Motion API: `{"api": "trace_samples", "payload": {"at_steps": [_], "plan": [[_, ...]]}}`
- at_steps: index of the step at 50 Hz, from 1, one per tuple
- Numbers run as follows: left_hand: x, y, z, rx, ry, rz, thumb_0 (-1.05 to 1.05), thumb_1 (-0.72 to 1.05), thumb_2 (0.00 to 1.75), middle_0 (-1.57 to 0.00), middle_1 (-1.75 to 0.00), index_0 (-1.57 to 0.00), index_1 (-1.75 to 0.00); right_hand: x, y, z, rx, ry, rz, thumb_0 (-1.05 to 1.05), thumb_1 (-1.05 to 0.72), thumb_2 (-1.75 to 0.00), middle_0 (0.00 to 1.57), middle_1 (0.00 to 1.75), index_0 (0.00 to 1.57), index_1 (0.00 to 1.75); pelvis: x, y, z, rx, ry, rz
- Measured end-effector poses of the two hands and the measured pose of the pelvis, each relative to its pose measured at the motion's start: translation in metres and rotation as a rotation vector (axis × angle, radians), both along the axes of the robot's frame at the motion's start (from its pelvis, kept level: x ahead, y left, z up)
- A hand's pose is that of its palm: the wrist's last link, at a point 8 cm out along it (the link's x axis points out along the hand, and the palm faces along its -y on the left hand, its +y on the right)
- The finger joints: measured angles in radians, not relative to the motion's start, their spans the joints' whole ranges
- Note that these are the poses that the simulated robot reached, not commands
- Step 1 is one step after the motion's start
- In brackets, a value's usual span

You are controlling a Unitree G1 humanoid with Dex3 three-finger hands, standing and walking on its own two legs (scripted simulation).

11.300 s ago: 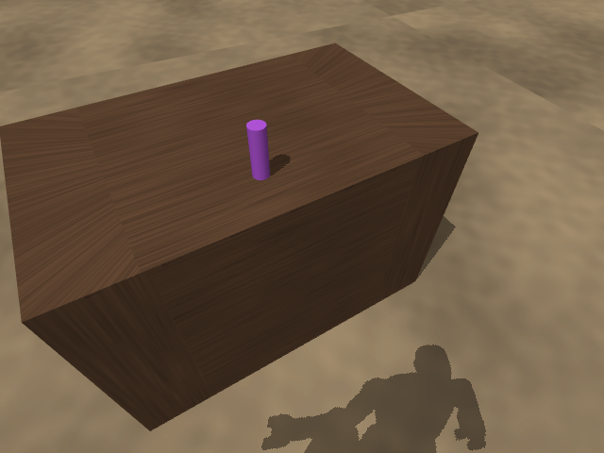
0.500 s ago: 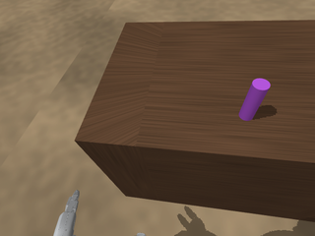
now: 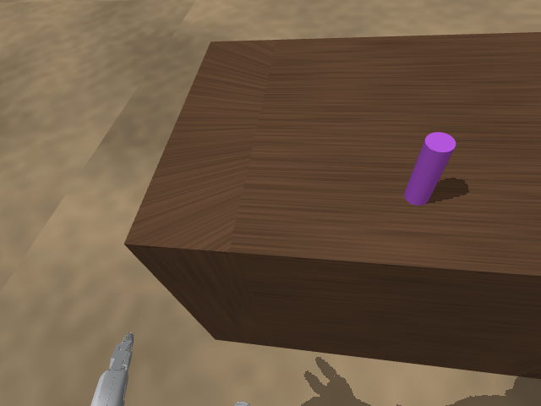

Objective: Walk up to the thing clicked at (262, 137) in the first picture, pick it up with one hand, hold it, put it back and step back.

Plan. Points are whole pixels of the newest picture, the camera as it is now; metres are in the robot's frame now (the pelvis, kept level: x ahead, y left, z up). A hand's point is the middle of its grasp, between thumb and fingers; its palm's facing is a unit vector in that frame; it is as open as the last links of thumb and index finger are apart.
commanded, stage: approach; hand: right
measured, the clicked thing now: (427, 171) +0.50 -0.20 +0.03
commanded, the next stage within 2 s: close in in 0.32 s
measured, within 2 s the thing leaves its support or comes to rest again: neither
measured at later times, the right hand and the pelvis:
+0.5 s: hand (480, 195) +0.47 -0.27 +0.02, palm faces +0.10 +0.99 +0.05, open 17.4 cm; pelvis -0.02 +0.00 -0.03, yaw +2 degrees
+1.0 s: hand (435, 184) +0.49 -0.21 +0.02, palm faces +0.12 +0.99 +0.02, open 17.5 cm; pelvis -0.02 +0.00 -0.04, yaw +2 degrees
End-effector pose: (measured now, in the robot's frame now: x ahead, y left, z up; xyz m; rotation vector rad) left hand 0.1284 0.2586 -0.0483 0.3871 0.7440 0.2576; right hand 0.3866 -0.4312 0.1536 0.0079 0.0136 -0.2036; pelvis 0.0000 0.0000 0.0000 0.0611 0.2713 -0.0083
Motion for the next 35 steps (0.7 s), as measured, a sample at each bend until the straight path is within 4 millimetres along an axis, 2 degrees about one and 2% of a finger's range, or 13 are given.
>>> {"api": "trace_samples", "payload": {"at_steps": [5, 10, 13, 18, 25, 29, 32, 35], "plan": [[0.006, -0.002, 0.0, -0.011, -0.024, 0.002, -0.01, -0.55, 0.06, -0.06, -0.05, -0.05, -0.06, 0.003, 0.005, 0.01, -0.011, 0.013, 0.017, -0.02, 0.54, -0.04, 0.05, 0.04, 0.06, 0.04, -0.001, -0.002, 0.001, 0.0, -0.009, -0.001], [0.015, -0.007, 0.009, -0.022, -0.092, -0.025, -0.01, -0.55, 0.06, -0.06, -0.05, -0.06, -0.06, 0.009, 0.023, -0.005, -0.008, 0.063, 0.065, -0.02, 0.52, -0.05, 0.05, 0.04, 0.05, 0.04, -0.004, -0.002, 0.0, -0.006, -0.007, 0.0], [0.016, -0.011, 0.011, -0.031, -0.114, -0.049, -0.01, -0.55, 0.05, -0.06, -0.05, -0.06, -0.06, 0.016, 0.039, -0.028, 0.015, 0.081, 0.094, -0.02, 0.52, -0.05, 0.04, 0.04, 0.05, 0.04, -0.007, -0.001, -0.003, -0.01, 0.008, 0.002], [0.003, -0.012, 0.007, -0.027, -0.095, -0.063, -0.01, -0.54, 0.05, -0.07, -0.06, -0.07, -0.06, 0.031, 0.07, -0.083, 0.052, 0.109, 0.123, -0.02, 0.51, -0.06, 0.04, 0.04, 0.05, 0.04, -0.012, 0.002, -0.013, -0.013, 0.046, 0.007], [-0.02, 0.014, -0.005, 0.059, -0.031, 0.005, -0.01, -0.53, 0.05, -0.07, -0.06, -0.07, -0.06, 0.057, 0.106, -0.136, 0.051, 0.065, 0.109, -0.02, 0.52, -0.06, 0.04, 0.04, 0.05, 0.04, -0.019, 0.001, -0.034, -0.005, 0.109, 0.028], [-0.017, 0.019, -0.002, 0.088, -0.051, 0.011, -0.01, -0.54, 0.05, -0.07, -0.06, -0.07, -0.06, 0.071, 0.118, -0.135, 0.035, 0.001, 0.081, -0.02, 0.53, -0.05, 0.04, 0.04, 0.05, 0.04, -0.022, 0.002, -0.042, -0.001, 0.128, 0.036], [-0.012, 0.013, 0.003, 0.072, -0.086, 0.002, -0.01, -0.54, 0.06, -0.06, -0.06, -0.07, -0.06, 0.077, 0.131, -0.137, 0.039, 0.025, 0.084, -0.02, 0.54, -0.05, 0.04, 0.04, 0.05, 0.04, -0.021, 0.002, -0.043, 0.004, 0.131, 0.034], [-0.007, 0.005, 0.011, 0.045, -0.128, -0.015, -0.01, -0.54, 0.05, -0.06, -0.06, -0.07, -0.06, 0.078, 0.14, -0.127, 0.024, 0.021, 0.092, -0.02, 0.54, -0.05, 0.04, 0.04, 0.05, 0.04, -0.017, 0.003, -0.041, 0.004, 0.125, 0.035]]}}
